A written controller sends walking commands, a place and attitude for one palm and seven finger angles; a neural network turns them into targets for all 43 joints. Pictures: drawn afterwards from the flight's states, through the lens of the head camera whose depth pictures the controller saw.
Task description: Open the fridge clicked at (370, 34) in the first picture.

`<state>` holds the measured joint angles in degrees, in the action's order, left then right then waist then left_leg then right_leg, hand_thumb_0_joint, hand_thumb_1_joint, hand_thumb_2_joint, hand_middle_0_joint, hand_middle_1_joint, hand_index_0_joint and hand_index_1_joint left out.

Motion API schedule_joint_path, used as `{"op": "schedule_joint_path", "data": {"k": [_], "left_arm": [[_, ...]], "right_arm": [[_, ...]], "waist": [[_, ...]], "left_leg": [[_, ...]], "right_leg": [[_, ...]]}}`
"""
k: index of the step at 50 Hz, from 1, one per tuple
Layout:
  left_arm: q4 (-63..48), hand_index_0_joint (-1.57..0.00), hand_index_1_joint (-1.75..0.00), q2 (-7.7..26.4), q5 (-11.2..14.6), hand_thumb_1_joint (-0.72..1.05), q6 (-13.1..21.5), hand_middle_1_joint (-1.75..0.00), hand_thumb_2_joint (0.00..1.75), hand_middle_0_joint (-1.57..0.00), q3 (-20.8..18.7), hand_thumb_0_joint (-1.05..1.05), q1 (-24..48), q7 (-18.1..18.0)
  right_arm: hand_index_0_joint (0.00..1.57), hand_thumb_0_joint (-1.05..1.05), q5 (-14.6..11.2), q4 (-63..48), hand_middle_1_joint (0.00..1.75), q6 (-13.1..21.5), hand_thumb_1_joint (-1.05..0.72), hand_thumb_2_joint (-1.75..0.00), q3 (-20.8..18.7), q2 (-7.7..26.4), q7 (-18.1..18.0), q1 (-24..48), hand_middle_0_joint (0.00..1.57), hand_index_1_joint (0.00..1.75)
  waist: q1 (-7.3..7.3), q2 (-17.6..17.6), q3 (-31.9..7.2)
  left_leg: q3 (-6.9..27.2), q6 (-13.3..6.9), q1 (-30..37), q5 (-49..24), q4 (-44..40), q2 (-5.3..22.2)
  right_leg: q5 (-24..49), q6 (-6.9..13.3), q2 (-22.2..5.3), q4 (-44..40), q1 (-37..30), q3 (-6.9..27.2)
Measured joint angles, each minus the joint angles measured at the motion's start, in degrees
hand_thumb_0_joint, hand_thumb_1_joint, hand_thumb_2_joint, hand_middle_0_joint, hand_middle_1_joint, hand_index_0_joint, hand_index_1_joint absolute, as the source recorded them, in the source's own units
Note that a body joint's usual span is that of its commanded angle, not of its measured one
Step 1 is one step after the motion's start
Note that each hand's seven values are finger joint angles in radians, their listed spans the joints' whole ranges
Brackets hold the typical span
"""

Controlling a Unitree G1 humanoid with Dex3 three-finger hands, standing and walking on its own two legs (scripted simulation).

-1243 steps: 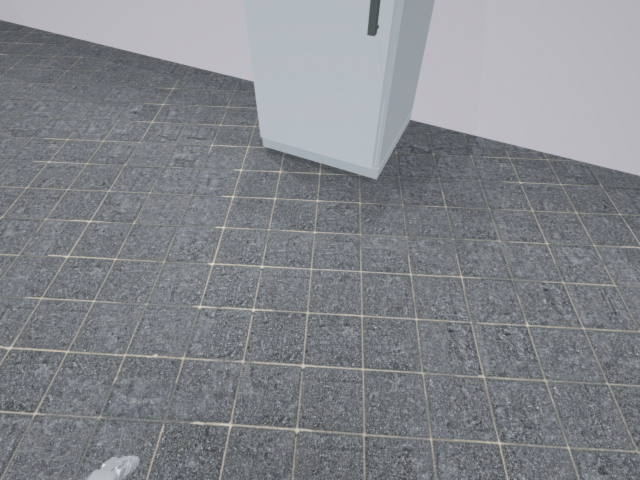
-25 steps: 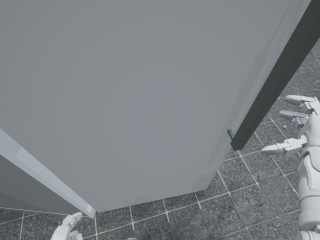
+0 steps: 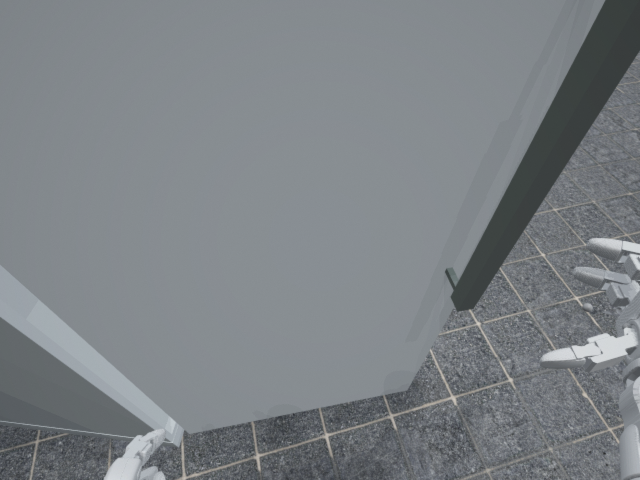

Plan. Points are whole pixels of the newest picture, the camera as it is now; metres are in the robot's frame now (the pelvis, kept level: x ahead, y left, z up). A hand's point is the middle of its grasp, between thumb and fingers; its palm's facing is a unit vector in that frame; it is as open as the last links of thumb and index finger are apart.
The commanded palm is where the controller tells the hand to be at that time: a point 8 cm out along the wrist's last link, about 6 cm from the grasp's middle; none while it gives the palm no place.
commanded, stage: slip the hand off the handle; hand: right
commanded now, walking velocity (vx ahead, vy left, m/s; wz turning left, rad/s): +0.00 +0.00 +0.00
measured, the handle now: (512, 183) +0.41 -0.18 +0.18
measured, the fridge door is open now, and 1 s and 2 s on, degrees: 73 73 73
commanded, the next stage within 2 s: draw the hand back to the body in 0.34 s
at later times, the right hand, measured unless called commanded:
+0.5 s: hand (630, 371) +0.25 -0.29 +0.08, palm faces +0.28 +0.94 -0.18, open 14.7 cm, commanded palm +0.21 -0.33 +0.10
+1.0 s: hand out of the picture +0.21 -0.28 +0.12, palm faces +0.00 +0.99 -0.14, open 14.5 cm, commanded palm +0.17 -0.32 +0.14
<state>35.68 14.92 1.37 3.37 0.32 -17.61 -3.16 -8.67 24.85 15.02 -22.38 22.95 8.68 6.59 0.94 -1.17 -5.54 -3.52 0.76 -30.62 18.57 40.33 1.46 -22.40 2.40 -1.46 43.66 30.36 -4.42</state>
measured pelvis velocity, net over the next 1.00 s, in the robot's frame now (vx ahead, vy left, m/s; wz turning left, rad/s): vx -0.01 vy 0.00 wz -0.04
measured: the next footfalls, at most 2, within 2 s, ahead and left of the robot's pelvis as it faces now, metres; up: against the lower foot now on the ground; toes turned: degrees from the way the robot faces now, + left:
none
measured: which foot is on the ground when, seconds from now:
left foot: down 0.00-1.00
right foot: down 0.00-1.00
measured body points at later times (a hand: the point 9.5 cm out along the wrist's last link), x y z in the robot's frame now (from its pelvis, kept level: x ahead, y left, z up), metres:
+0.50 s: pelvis -0.01 +0.01 +0.00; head +0.01 +0.01 +0.45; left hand +0.18 +0.24 -0.08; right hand +0.22 -0.34 +0.10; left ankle +0.01 +0.13 -0.71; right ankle -0.01 -0.09 -0.71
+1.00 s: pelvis -0.01 +0.00 +0.00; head -0.02 +0.00 +0.45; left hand +0.17 +0.24 -0.05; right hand +0.20 -0.34 +0.13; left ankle +0.01 +0.13 -0.71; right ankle -0.01 -0.09 -0.71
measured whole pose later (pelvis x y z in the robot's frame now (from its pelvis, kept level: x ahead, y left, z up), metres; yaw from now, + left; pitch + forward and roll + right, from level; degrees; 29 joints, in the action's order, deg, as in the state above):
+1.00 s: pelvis -0.01 +0.00 +0.00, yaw -2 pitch +2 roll +2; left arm 33.4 17.2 3.5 18.0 2.4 -16.2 -5.5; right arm -20.0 6.1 3.0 -25.5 27.2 31.6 -8.5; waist -1.9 -2.2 -4.0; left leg -5.9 0.5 -22.7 18.2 39.0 1.6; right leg -21.9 2.3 -1.2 43.9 24.2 -1.8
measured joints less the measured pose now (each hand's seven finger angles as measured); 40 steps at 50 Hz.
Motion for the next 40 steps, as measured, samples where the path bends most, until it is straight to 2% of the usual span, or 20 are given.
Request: {"op": "schedule_joint_path", "data": {"k": [5, 11, 24, 25, 28, 32, 34, 37, 40], "left_arm": [[-0.1, -0.21, -0.3, -0.4, 0.2, 0.91, 1.5, -0.3, 0.9, -0.2, 0.5, 0.01, 2.3, -0.6], [-0.3, -0.21, -0.3, -0.3, 0.7, 0.91, 3.5, -0.3, 0.9, -0.2, 1.4, 0.01, 5.0, -1.8], [-0.7, -0.21, -0.3, 0.1, 0.8, 0.9, 6.4, -0.3, 0.9, -0.2, 1.9, 0.01, 4.9, -2.8], [-0.3, -0.21, -0.3, 0.3, 1.0, 0.9, 6.7, -0.3, 0.9, -0.2, 2.1, 0.01, 4.8, -2.9], [0.7, -0.21, -0.3, 0.7, 1.6, 0.9, 7.5, -0.3, 0.9, -0.2, 2.7, 0.01, 4.2, -3.6], [0.4, -0.21, -0.3, 1.2, 2.2, 0.9, 9.0, -0.3, 0.9, -0.21, 3.1, 0.02, 3.3, -4.0], [-0.4, -0.21, -0.3, 1.6, 2.3, 0.9, 9.8, -0.3, 0.9, -0.2, 3.1, 0.02, 2.8, -3.6], [-1.9, -0.21, -0.3, 2.2, 2.5, 0.9, 10.8, -0.3, 0.9, -0.2, 2.7, 0.02, 1.9, -2.7], [-3.1, -0.21, -0.3, 2.8, 2.7, 0.9, 11.9, -0.3, 0.9, -0.2, 2.1, 0.02, 1.1, -1.8]], "right_arm": [[0.25, -0.02, -1.0, -3.6, 1.15, -0.4, 0.55, -0.2, 0.4, -0.3, 0.2, -3.6, 0.25, 1.15], [0.25, -0.02, -1.7, -4.3, 1.15, -1.6, 0.55, -0.2, 1.4, -0.1, 1.9, -4.1, 0.25, 1.15], [0.25, -0.02, -3.5, -7.5, 1.15, -2.7, 0.55, -0.2, -0.4, 1.1, 5.1, -7.7, 0.25, 1.15], [0.25, -0.02, -4.6, -7.4, 1.15, -2.7, 0.55, -0.2, -0.4, 1.0, 6.4, -7.6, 0.25, 1.15], [0.25, -0.02, -7.8, -6.4, 1.15, -3.6, 0.55, -0.2, -0.9, 1.6, 13.9, -7.5, 0.25, 1.15], [0.25, -0.02, -11.4, -5.2, 1.15, -5.5, 0.55, -0.2, -2.3, 4.2, 24.1, -7.6, 0.25, 1.15], [0.25, -0.02, -13.3, -4.7, 1.15, -6.3, 0.55, -0.2, -3.5, 5.7, 28.0, -7.7, 0.25, 1.15], [0.25, -0.02, -15.2, -5.0, 1.15, -7.7, 0.55, -0.2, -5.5, 7.3, 30.5, -8.3, 0.25, 1.15], [0.25, -0.02, -15.9, -7.5, 1.15, -9.1, 0.55, -0.2, -6.4, 7.5, 30.3, -10.3, 0.25, 1.15]], "waist": [[-1.34, 0.0, 0.0], [-2.87, 0.0, 0.5], [-3.45, -0.2, 1.0], [-3.29, -0.3, 1.1], [-2.69, -0.7, 1.2], [-1.36, -1.1, 1.3], [-0.83, -1.2, 1.3], [-0.48, -1.1, 0.9], [-0.67, -1.3, 0.7]], "left_leg": [[-0.8, -0.1, 1.0, 0.3, 0.5, 0.3], [-1.9, -0.3, 1.8, 0.6, 1.1, 0.8], [-2.9, -1.0, 2.0, 0.8, 1.6, 0.5], [-3.0, -1.1, 2.1, 0.8, 1.6, 0.5], [-3.3, -1.2, 3.2, 0.7, 0.9, 0.2], [-3.1, -1.3, 5.2, 0.6, 0.0, -0.2], [-2.9, -1.2, 5.7, 0.5, -0.2, -0.3], [-2.4, -1.2, 5.7, 0.3, -0.2, -0.5], [-2.0, -1.0, 5.7, 0.1, -0.3, -0.5]], "right_leg": [[0.0, -0.1, 0.3, 0.5, -0.6, 0.8], [0.3, -0.2, 0.7, 1.0, -0.9, 1.9], [0.5, -0.9, 0.4, 1.5, -0.8, 3.0], [0.5, -1.0, 0.4, 1.6, -0.8, 3.2], [0.4, -1.0, 0.2, 1.3, -1.7, 3.4], [0.4, -1.1, -0.1, 0.6, -3.8, 3.2], [0.4, -1.1, -0.2, 0.4, -4.4, 3.0], [0.4, -1.1, -0.4, 0.3, -4.6, 2.5], [0.4, -0.9, -0.4, 0.2, -4.7, 2.2]]}}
